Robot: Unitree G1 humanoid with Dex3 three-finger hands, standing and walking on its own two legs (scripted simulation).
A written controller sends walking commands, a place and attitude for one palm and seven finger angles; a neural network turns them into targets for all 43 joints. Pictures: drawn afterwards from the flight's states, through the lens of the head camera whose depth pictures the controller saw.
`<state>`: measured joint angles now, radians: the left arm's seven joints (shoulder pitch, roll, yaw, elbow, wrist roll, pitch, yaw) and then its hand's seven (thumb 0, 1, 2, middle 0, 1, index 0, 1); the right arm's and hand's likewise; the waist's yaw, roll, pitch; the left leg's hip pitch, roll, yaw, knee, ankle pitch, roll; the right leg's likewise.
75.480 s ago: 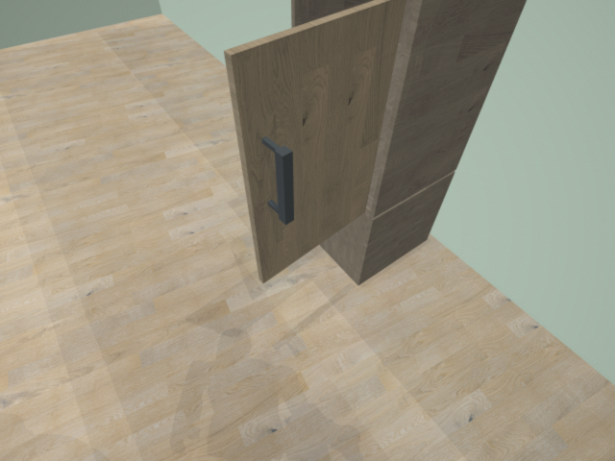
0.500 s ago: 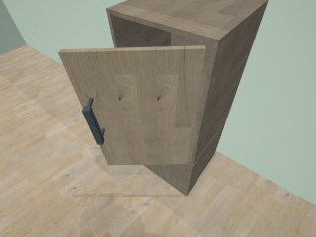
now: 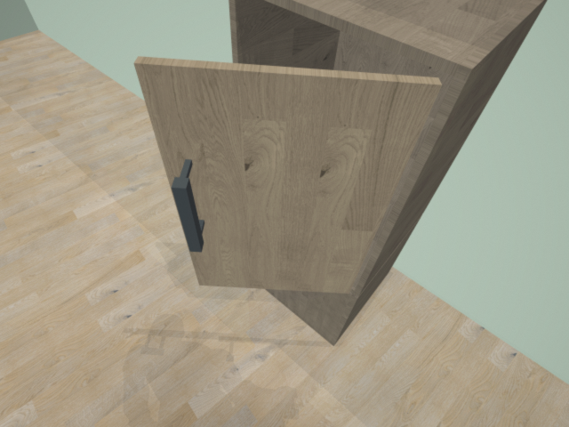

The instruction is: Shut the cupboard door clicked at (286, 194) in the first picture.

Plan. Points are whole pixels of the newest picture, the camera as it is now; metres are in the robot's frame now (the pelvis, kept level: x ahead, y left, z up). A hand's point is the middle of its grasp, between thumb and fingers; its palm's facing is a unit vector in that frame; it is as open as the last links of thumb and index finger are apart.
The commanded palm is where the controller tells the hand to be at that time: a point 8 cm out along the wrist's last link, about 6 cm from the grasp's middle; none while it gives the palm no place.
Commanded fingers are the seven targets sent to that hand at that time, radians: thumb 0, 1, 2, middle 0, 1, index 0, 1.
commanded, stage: come to a stop and stand still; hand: left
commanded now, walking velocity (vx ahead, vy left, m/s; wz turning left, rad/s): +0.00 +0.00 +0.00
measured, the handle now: (192, 208) +0.44 +0.20 +0.01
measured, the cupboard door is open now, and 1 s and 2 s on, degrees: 38 38 38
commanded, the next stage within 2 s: look again from close up in 0.30 s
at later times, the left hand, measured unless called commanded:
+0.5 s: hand out of the picture -0.02 +0.18 -0.17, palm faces -0.01 -0.98 -0.21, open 7.3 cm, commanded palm none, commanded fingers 0.00 0.90 0.90 -0.20 -0.30 -0.20 -0.30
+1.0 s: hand out of the picture -0.07 +0.17 -0.18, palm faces +0.02 -0.99 -0.16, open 7.3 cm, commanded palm none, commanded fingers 0.00 0.90 0.90 -0.20 -0.30 -0.20 -0.30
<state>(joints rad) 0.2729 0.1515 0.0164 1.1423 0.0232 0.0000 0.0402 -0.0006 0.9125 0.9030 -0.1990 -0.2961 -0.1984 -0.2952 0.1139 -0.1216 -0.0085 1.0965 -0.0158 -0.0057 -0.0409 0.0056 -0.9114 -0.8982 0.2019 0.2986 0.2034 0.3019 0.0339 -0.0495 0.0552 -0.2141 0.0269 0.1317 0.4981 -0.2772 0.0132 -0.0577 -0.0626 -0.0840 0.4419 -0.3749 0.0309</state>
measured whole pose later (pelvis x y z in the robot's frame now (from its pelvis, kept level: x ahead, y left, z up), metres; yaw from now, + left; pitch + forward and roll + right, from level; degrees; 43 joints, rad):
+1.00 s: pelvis -0.05 +0.01 +0.00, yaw +1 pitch -1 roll -1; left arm 0.34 0.17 -0.02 1.07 0.02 -0.01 0.04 0.00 0.91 0.90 -0.20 -0.30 -0.20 -0.30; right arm 0.26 -0.16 0.00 1.07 -0.02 0.00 -0.01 0.01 -0.92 -0.90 0.20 0.30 0.20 0.30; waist 0.01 -0.04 0.03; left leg -0.28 0.04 0.12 0.50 -0.20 0.03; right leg -0.13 -0.05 -0.09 0.47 -0.31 0.03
